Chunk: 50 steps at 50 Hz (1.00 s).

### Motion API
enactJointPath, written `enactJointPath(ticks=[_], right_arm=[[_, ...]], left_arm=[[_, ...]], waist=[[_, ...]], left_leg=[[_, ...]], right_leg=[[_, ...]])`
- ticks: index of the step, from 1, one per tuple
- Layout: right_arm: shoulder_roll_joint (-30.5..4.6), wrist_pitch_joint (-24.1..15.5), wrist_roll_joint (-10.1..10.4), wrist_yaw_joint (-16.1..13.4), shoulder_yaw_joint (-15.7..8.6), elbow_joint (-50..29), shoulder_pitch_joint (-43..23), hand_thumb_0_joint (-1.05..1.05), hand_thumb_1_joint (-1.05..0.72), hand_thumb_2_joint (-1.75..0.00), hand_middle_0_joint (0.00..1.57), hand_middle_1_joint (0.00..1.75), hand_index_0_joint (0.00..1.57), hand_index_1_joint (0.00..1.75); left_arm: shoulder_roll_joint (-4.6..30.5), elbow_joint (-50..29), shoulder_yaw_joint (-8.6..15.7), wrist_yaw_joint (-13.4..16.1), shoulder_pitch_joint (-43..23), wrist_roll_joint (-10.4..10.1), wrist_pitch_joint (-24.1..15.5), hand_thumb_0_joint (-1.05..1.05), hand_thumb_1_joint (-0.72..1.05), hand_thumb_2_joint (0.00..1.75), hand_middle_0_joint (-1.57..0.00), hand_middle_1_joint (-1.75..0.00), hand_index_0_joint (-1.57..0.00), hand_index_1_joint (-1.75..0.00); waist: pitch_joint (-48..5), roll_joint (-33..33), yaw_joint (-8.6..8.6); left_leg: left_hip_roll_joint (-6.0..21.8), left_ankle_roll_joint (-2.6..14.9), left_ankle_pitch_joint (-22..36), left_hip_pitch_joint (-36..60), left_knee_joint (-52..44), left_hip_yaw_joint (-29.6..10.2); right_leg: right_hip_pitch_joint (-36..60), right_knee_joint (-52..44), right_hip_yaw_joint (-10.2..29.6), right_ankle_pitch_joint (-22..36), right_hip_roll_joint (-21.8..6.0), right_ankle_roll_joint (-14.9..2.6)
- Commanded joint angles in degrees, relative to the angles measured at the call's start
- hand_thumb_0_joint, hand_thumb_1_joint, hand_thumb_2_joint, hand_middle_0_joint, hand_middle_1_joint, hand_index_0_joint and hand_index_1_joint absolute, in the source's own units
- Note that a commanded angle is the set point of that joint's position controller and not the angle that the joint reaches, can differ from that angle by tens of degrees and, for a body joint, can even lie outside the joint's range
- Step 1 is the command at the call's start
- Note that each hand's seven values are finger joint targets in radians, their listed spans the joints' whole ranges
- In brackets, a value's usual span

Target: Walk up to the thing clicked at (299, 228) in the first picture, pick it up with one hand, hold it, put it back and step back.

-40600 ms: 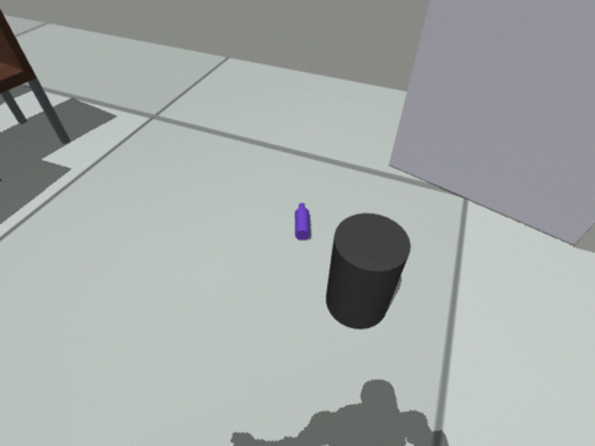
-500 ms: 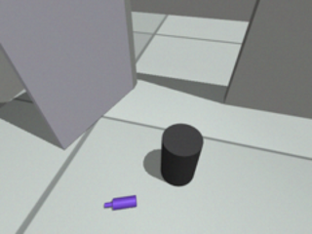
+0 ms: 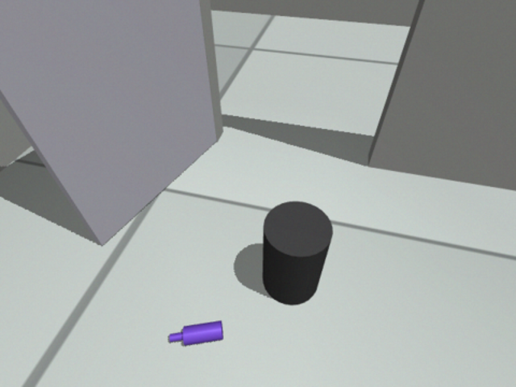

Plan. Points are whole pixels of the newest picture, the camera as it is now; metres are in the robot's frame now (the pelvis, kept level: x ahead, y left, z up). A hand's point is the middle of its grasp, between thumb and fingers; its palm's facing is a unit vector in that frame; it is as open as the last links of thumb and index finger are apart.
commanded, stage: stand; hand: left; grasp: from above
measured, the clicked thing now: (196, 333) +0.47 +0.25 -0.75
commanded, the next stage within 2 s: step back in 1.20 s
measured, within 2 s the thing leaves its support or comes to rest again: neither
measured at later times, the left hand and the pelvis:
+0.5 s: hand out of the picture +0.09 +0.24 -0.16, palm faces +0.03 -0.94 -0.33, open 7.4 cm; pelvis +0.01 -0.01 +0.00, yaw +0 degrees
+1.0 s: hand out of the picture +0.08 +0.24 -0.16, palm faces +0.01 -0.94 -0.34, open 7.4 cm; pelvis +0.00 -0.01 +0.00, yaw +0 degrees
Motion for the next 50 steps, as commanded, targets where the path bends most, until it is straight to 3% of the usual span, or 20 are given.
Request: enactJointPath(ticks=[1, 12, 17, 22, 25, 32, 35, 47, 48, 50], right_arm=[[-10.54, -1.33, 0.23, -1.0, -1.67, -3.02, -1.32, 0.0, -0.9, -0.9, 0.2, 0.3, 0.2, 0.3], [-11.24, -1.52, 0.34, -1.17, -1.63, -3.22, -2.59, 0.0, -0.9, -0.9, 0.2, 0.3, 0.2, 0.3], [-11.4, -1.37, 0.54, -1.06, -1.49, -3.17, -2.75, 0.0, -0.9, -0.9, 0.2, 0.3, 0.2, 0.3], [-11.8, -1.49, 0.49, -0.93, -1.53, -3.34, -3.2, 0.0, -0.9, -0.9, 0.2, 0.3, 0.2, 0.3], [-12.05, -1.7, 0.51, -0.9, -1.55, -3.69, -3.44, 0.0, -0.9, -0.9, 0.2, 0.3, 0.2, 0.3], [-12.04, -1.61, 0.56, -0.8, -1.54, -3.69, -3.17, 0.0, -0.9, -0.9, 0.2, 0.3, 0.2, 0.3], [-12.22, -1.43, 0.51, -0.75, -1.63, -3.62, -3.35, 0.0, -0.9, -0.9, 0.2, 0.3, 0.2, 0.3], [-12.48, -1.61, 0.57, -0.36, -1.55, -3.4, -2.98, 0.0, -0.9, -0.9, 0.2, 0.3, 0.2, 0.3], [-12.62, -1.55, 0.58, -0.33, -1.53, -3.17, -2.83, 0.0, -0.9, -0.9, 0.2, 0.3, 0.2, 0.3], [-12.74, -1.59, 0.54, -0.3, -1.68, -3.35, -3.21, 0.0, -0.9, -0.9, 0.2, 0.3, 0.2, 0.3]], left_arm=[[12.38, -3.26, 1.86, 0.83, -2.6, -0.05, -1.37, 0.0, 0.9, 0.9, -0.2, -0.3, -0.2, -0.3], [12.55, -3.76, 2.09, 0.79, -3.71, -0.29, -1.61, 0.0, 0.9, 0.9, -0.2, -0.3, -0.2, -0.3], [12.35, -3.5, 1.9, 0.62, -3.69, -0.31, -1.57, 0.0, 0.9, 0.9, -0.2, -0.3, -0.2, -0.3], [12.75, -3.86, 1.91, 0.49, -3.99, -0.29, -1.68, 0.0, 0.9, 0.9, -0.2, -0.3, -0.2, -0.3], [12.94, -4.24, 1.93, 0.49, -4.15, -0.29, -1.85, 0.0, 0.9, 0.9, -0.2, -0.3, -0.2, -0.3], [13.35, -4.53, 1.85, 0.47, -4.52, -0.34, -1.93, 0.0, 0.9, 0.9, -0.2, -0.3, -0.2, -0.3], [13.31, -4.58, 1.72, 0.42, -4.0, -0.25, -1.87, 0.0, 0.9, 0.9, -0.2, -0.3, -0.2, -0.3], [13.69, -4.75, 1.41, 0.1, -3.7, -0.43, -2.05, 0.0, 0.9, 0.9, -0.2, -0.3, -0.2, -0.3], [13.32, -4.63, 1.28, 0.06, -3.37, -0.45, -2.04, 0.0, 0.9, 0.9, -0.2, -0.3, -0.2, -0.3], [13.68, -4.67, 1.37, 0.05, -3.13, -0.34, -2.06, 0.0, 0.9, 0.9, -0.2, -0.3, -0.2, -0.3]], waist=[[-3.27, -1.72, -0.2], [-5.57, -0.99, -0.25], [-4.1, -1.38, -0.37], [-4.47, -0.76, -0.22], [-5.37, -1.08, -0.3], [-5.47, -1.39, -0.71], [-4.23, -0.96, -0.39], [-3.75, -0.95, -0.54], [-2.81, -0.41, -0.44], [-3.58, -1.07, -0.36]], left_leg=[[6.45, 1.42, 8.55, -2.84, -3.62, -4.78], [7.22, 1.37, 16.25, -0.47, -2.28, -3.97], [6.91, 1.18, 12.04, -1.36, -3.3, -3.99], [7.23, 1.19, 12.54, -1.21, -3.42, -4.08], [7.45, 1.32, 15.43, -0.33, -3.0, -3.89], [7.57, 1.3, 14.96, -0.35, -3.04, -3.96], [7.35, 1.2, 10.94, -1.2, -3.86, -4.01], [7.55, 1.18, 9.52, -1.9, -4.57, -4.14], [7.24, 1.24, 7.19, -3.14, -4.95, -4.16], [7.42, 1.36, 8.8, -1.84, -4.57, -4.25]], right_leg=[[2.54, -3.3, 5.65, 6.14, -6.48, -0.99], [4.17, -2.42, 5.38, 14.59, -6.96, -0.98], [2.97, -3.61, 5.34, 10.49, -6.49, -0.55], [3.46, -3.46, 5.44, 10.74, -6.72, -0.95], [3.94, -3.09, 5.49, 13.69, -6.94, -0.99], [4.04, -3.17, 5.39, 13.94, -7.01, -1.07], [2.64, -4.12, 5.35, 9.23, -6.64, -0.98], [2.38, -4.19, 5.82, 7.58, -6.69, -1.24], [2.04, -4.84, 6.08, 5.7, -6.56, -1.0], [1.59, -4.36, 6.03, 7.05, -6.68, -1.2]])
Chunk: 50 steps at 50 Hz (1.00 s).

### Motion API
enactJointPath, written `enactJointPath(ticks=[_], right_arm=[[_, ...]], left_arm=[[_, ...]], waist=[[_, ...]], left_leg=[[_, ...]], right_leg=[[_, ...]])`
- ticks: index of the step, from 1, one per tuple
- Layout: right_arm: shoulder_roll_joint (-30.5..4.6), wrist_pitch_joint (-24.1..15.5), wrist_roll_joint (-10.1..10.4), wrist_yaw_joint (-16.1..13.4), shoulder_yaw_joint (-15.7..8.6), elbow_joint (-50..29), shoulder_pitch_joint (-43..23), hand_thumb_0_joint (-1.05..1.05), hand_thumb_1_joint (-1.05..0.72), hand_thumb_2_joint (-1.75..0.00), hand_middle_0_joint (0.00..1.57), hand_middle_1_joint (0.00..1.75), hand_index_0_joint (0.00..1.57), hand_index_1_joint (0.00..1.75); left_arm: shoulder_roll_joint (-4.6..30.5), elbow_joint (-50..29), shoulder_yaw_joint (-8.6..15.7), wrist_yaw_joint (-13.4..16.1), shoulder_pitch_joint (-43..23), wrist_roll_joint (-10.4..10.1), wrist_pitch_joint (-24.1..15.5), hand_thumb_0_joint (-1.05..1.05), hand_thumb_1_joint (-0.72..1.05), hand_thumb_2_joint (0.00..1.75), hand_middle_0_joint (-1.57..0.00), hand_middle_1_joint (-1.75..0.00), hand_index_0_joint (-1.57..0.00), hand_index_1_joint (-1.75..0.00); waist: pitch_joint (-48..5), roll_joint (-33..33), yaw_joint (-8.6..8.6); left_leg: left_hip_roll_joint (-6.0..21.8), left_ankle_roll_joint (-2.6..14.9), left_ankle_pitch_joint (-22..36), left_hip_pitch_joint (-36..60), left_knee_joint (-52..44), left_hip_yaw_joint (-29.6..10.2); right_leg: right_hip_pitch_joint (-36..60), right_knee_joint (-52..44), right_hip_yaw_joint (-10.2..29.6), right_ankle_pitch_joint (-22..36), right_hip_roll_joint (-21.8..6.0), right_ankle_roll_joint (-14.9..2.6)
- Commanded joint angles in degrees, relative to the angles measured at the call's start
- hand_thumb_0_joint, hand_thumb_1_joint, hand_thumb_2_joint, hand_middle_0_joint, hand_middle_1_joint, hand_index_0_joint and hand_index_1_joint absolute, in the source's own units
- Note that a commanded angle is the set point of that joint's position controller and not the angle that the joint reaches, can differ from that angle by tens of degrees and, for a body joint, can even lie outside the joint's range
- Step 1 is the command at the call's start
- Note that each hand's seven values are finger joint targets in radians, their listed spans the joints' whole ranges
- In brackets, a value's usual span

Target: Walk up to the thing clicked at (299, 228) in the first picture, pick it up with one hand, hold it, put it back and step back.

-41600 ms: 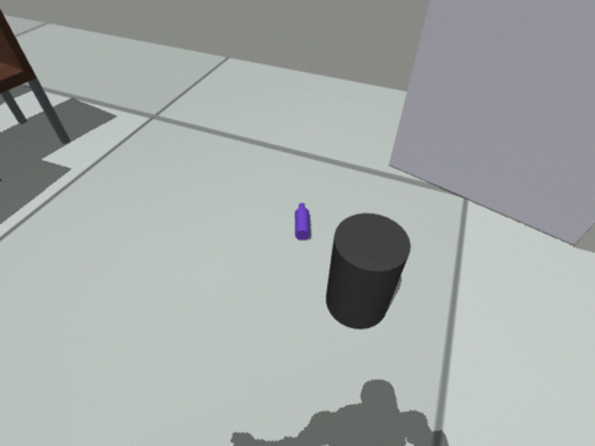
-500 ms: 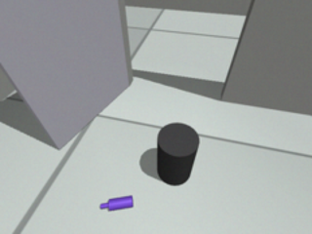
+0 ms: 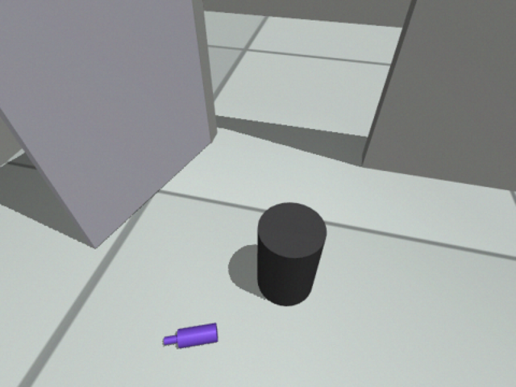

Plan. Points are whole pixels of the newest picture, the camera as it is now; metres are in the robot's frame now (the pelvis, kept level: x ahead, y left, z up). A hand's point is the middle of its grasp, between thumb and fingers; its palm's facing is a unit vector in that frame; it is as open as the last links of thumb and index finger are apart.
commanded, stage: stand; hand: left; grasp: from above
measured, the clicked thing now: (191, 336) +0.46 +0.26 -0.75
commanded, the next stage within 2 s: step back in 0.20 s
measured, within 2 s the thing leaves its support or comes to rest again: neither
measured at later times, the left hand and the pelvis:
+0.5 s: hand out of the picture +0.08 +0.31 -0.18, palm faces -0.02 -0.93 -0.38, open 7.4 cm; pelvis -0.05 +0.04 -0.02, yaw +0 degrees
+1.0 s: hand out of the picture -0.03 +0.34 -0.18, palm faces -0.11 -0.91 -0.40, open 7.4 cm; pelvis -0.14 +0.08 -0.03, yaw -7 degrees
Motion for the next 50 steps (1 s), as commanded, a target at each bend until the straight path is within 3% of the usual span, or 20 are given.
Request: enactJointPath(ticks=[1, 9, 10, 13, 14, 16, 17, 19, 22, 24, 25, 26, 27, 28, 29, 33, 40, 46, 49, 50], right_arm=[[-11.24, -1.35, 0.26, -0.92, -2.04, -3.21, -2.04, 0.0, -0.9, -0.9, 0.2, 0.3, 0.2, 0.3], [-11.58, -1.33, 0.44, -0.81, -1.88, -3.05, -2.1, 0.0, -0.9, -0.9, 0.2, 0.3, 0.2, 0.3], [-14.55, -0.27, 0.5, -0.48, -2.93, -4.55, -4.12, 0.0, -0.9, -0.9, 0.2, 0.3, 0.2, 0.3], [-12.68, 0.53, 1.42, -0.44, -2.92, -6.53, -1.98, 0.0, -0.9, -0.9, 0.2, 0.3, 0.2, 0.3], [-12.18, 0.95, 1.41, -0.39, -3.01, -7.12, -1.67, 0.0, -0.9, -0.9, 0.2, 0.3, 0.2, 0.3], [-12.06, 2.06, 1.05, -0.19, -3.75, -8.26, -0.2, 0.0, -0.9, -0.9, 0.2, 0.3, 0.2, 0.3], [-12.55, 2.6, 0.78, -0.05, -4.16, -8.81, 1.22, 0.0, -0.9, -0.9, 0.2, 0.3, 0.2, 0.3], [-12.94, 2.94, 1.05, 0.41, -4.54, -9.6, 3.93, 0.0, -0.9, -0.9, 0.2, 0.3, 0.2, 0.3], [-12.59, 2.44, 1.32, 0.43, -4.59, -11.01, 3.62, 0.0, -0.9, -0.9, 0.2, 0.3, 0.2, 0.3], [-11.95, 1.6, 0.4, 0.08, -4.61, -10.76, 5.29, 0.0, -0.9, -0.9, 0.2, 0.3, 0.2, 0.3], [-12.98, 1.34, -0.55, -0.16, -5.22, -11.22, 4.84, 0.0, -0.9, -0.9, 0.2, 0.3, 0.2, 0.3], [-16.57, 1.16, -1.49, -0.4, -6.3, -11.75, 4.48, 0.0, -0.9, -0.9, 0.2, 0.3, 0.2, 0.3], [-19.23, 1.02, -1.88, -0.48, -6.73, -12.35, 3.83, 0.0, -0.9, -0.9, 0.2, 0.3, 0.2, 0.3], [-20.27, 0.98, -1.3, -0.63, -6.95, -13.12, 3.78, 0.0, -0.9, -0.9, 0.2, 0.3, 0.2, 0.3], [-20.97, 1.05, -1.25, -0.8, -7.17, -14.35, 3.01, 0.0, -0.9, -0.9, 0.2, 0.3, 0.2, 0.3], [-15.36, 0.63, -0.89, -2.08, -5.86, -16.42, -3.21, 0.0, -0.9, -0.9, 0.2, 0.3, 0.2, 0.3], [-14.99, 0.78, -0.01, -2.51, -6.64, -17.06, 4.16, 0.0, -0.9, -0.9, 0.2, 0.3, 0.2, 0.3], [-16.32, 0.85, 0.16, -1.85, -6.92, -19.53, 0.18, 0.0, -0.9, -0.9, 0.2, 0.3, 0.2, 0.3], [-16.28, 1.12, 0.67, -1.48, -6.57, -20.01, -2.85, 0.0, -0.9, -0.9, 0.2, 0.3, 0.2, 0.3], [-15.64, 1.25, 1.01, -1.31, -6.34, -20.05, -2.81, 0.0, -0.9, -0.9, 0.2, 0.3, 0.2, 0.3]], left_arm=[[12.31, -3.76, 1.66, 0.76, -2.35, -0.02, -1.65, 0.0, 0.9, 0.9, -0.2, -0.3, -0.2, -0.3], [12.15, -3.85, 1.34, 0.65, -1.81, -0.15, -1.69, 0.0, 0.9, 0.9, -0.2, -0.3, -0.2, -0.3], [17.2, -5.62, 4.05, 0.96, -1.4, -0.85, -1.23, 0.0, 0.9, 0.9, -0.2, -0.3, -0.2, -0.3], [17.55, -7.85, 4.73, 1.44, 0.01, -1.04, -0.92, 0.0, 0.9, 0.9, -0.2, -0.3, -0.2, -0.3], [18.15, -8.76, 5.13, 1.52, 0.04, -1.0, -0.77, 0.0, 0.9, 0.9, -0.2, -0.3, -0.2, -0.3], [18.56, -11.78, 5.33, 1.68, -2.65, -0.2, -0.52, 0.0, 0.9, 0.9, -0.2, -0.3, -0.2, -0.3], [18.52, -13.19, 5.48, 1.79, -3.42, 0.48, -0.45, 0.0, 0.9, 0.9, -0.2, -0.3, -0.2, -0.3], [18.0, -15.56, 5.49, 1.75, -6.12, 0.81, -0.01, 0.0, 0.9, 0.9, -0.2, -0.3, -0.2, -0.3], [16.89, -17.04, 5.0, 1.82, -5.05, 1.28, 0.64, 0.0, 0.9, 0.9, -0.2, -0.3, -0.2, -0.3], [16.92, -18.15, 4.75, 1.57, -5.45, 0.33, 1.7, 0.0, 0.9, 0.9, -0.2, -0.3, -0.2, -0.3], [15.64, -18.98, 4.47, 1.28, -4.85, -0.27, 2.36, 0.0, 0.9, 0.9, -0.2, -0.3, -0.2, -0.3], [13.24, -19.77, 4.07, 1.32, -4.23, -0.91, 2.74, 0.0, 0.9, 0.9, -0.2, -0.3, -0.2, -0.3], [11.69, -19.44, 3.81, 1.77, -3.72, -0.87, 3.25, 0.0, 0.9, 0.9, -0.2, -0.3, -0.2, -0.3], [12.94, -19.19, 3.95, 2.29, -1.65, -0.23, 3.64, 0.0, 0.9, 0.9, -0.2, -0.3, -0.2, -0.3], [13.05, -19.03, 4.12, 2.76, -2.05, 0.03, 3.62, 0.0, 0.9, 0.9, -0.2, -0.3, -0.2, -0.3], [14.16, -18.13, 4.51, 2.06, 1.7, -0.85, 3.87, 0.0, 0.9, 0.9, -0.2, -0.3, -0.2, -0.3], [13.64, -20.82, 5.01, 1.49, -0.02, 0.21, 2.79, 0.0, 0.9, 0.9, -0.2, -0.3, -0.2, -0.3], [13.33, -19.67, 5.32, 0.91, 5.56, 1.07, 2.33, 0.0, 0.9, 0.9, -0.2, -0.3, -0.2, -0.3], [13.2, -18.22, 5.85, 0.44, 10.05, 1.39, 1.9, 0.0, 0.9, 0.9, -0.2, -0.3, -0.2, -0.3], [14.73, -18.54, 6.23, 0.38, 9.91, 1.63, 1.64, 0.0, 0.9, 0.9, -0.2, -0.3, -0.2, -0.3]], waist=[[-2.92, -0.89, 0.0], [-2.81, -0.51, 0.05], [2.69, -1.51, -0.22], [-3.23, -4.05, -0.55], [-4.04, -5.84, -0.39], [-4.87, -10.56, -0.59], [-5.62, -10.37, -1.01], [-5.88, -10.83, -2.52], [-7.1, -10.56, -1.04], [-7.06, -7.98, -2.16], [-5.73, -2.56, -2.06], [-5.62, 7.22, -1.44], [-4.02, 11.07, -1.12], [-5.27, 7.52, -1.48], [-5.04, 10.59, -2.77], [-3.71, 6.61, 1.87], [-3.88, 4.94, -3.2], [-6.94, 5.88, -1.17], [-7.12, 2.36, 1.24], [-6.78, -2.44, 0.91]], left_leg=[[6.81, 1.97, 9.32, -2.42, -2.57, -4.46], [6.63, 1.7, 8.04, -2.38, -2.61, -4.38], [5.24, 2.72, 15.86, -6.99, 4.41, -4.3], [1.59, 2.28, 13.73, -7.64, 14.11, -0.98], [-0.29, 1.84, 10.04, -8.81, 18.3, 0.04], [-3.29, 1.97, -15.36, -11.03, 30.58, 0.21], [-2.7, 2.45, -20.04, -12.21, 36.19, -1.38], [-1.58, 3.19, -20.43, -11.33, 37.32, -2.25], [-0.86, 2.3, -14.93, -13.21, 26.56, -0.15], [-0.44, 1.99, -0.7, -9.92, 8.42, 2.41], [2.11, 1.75, 13.42, -6.56, 4.11, -1.2], [9.98, 3.6, 28.94, -2.21, 3.26, -12.24], [15.21, 7.02, 38.73, 1.49, 3.62, -18.51], [18.11, 10.87, 43.27, -0.2, 6.43, -16.98], [20.34, 11.38, 38.19, -4.03, 3.8, -21.19], [10.99, 5.89, 33.64, 0.38, 6.87, -6.71], [13.08, 9.03, 32.22, 6.36, 8.73, -8.22], [16.69, 12.96, 20.55, 1.21, 9.36, -11.94], [14.5, 9.47, 11.89, -8.11, 10.97, -9.78], [11.22, 7.43, 6.23, -12.44, 13.55, -7.59]], right_leg=[[2.08, -2.81, 5.87, 7.82, -7.52, -0.69], [1.34, -2.93, 5.85, 6.4, -7.34, -0.59], [-2.29, 1.46, 7.47, 18.84, -7.4, -1.16], [0.72, 3.14, 9.68, 28.35, -11.3, -5.77], [-0.18, 2.4, 12.1, 29.26, -13.8, -8.21], [-3.49, 1.18, 17.11, 28.36, -20.12, -13.62], [-4.5, 2.25, 17.35, 28.26, -21.61, -15.34], [-7.75, 4.68, 13.82, 27.16, -20.27, -14.36], [-3.27, 9.99, 11.38, 26.93, -16.08, -11.11], [-1.7, 15.78, 9.14, 23.02, -12.7, -7.03], [-6.09, 20.15, 6.85, 16.29, -8.61, -4.22], [-13.26, 28.06, 4.29, 3.08, -0.81, -1.71], [-22.81, 34.94, 6.65, -23.6, 6.51, -0.84], [-21.59, 41.91, 10.96, -27.57, 6.1, -0.72], [-21.33, 46.05, 12.92, -28.01, 6.61, -0.45], [-24.84, 50.87, 13.84, -15.29, 6.23, -0.72], [-22.37, 36.02, 9.56, -17.58, 4.17, 2.02], [-13.45, 22.18, 5.6, -15.42, 0.55, -0.28], [-4.0, 12.08, 5.85, -3.93, 0.53, -2.52], [-2.42, 11.18, 10.28, 2.11, -2.02, -4.28]])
